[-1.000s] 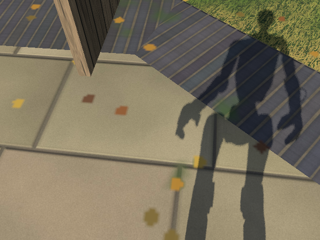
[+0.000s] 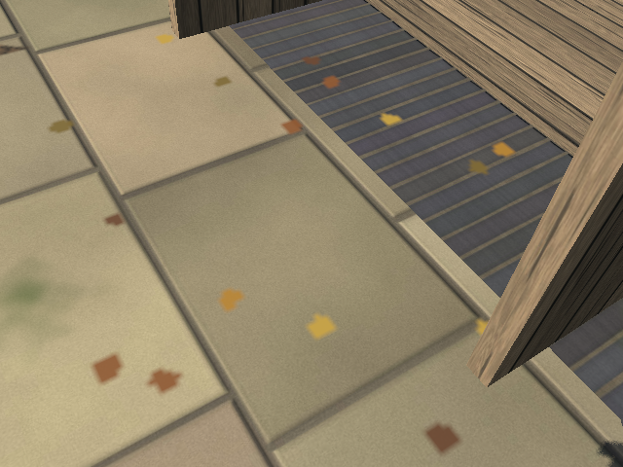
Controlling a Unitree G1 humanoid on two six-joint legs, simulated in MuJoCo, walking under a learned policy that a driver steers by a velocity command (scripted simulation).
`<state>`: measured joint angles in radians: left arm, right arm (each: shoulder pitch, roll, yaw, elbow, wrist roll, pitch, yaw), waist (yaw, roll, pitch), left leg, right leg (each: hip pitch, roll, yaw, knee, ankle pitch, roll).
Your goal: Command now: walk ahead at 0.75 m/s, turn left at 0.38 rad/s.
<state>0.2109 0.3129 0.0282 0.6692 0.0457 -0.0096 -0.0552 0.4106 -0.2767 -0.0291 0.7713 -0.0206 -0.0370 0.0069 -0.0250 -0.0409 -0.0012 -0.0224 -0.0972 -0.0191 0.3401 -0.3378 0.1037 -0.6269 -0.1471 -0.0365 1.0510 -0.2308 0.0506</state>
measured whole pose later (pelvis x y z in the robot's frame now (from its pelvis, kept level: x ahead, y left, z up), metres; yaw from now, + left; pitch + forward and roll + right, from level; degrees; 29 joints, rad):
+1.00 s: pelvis +0.33 +0.07 +0.01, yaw +36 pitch +3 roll -2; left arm 0.13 0.31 0.06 0.72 0.04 0.04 -0.01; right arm 0.33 -0.30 -0.09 0.73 -0.02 0.01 0.03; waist -0.05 -0.01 -0.02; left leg -0.26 -0.17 -0.24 0.40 -0.16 0.12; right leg -0.47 0.00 0.06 0.81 -0.34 0.07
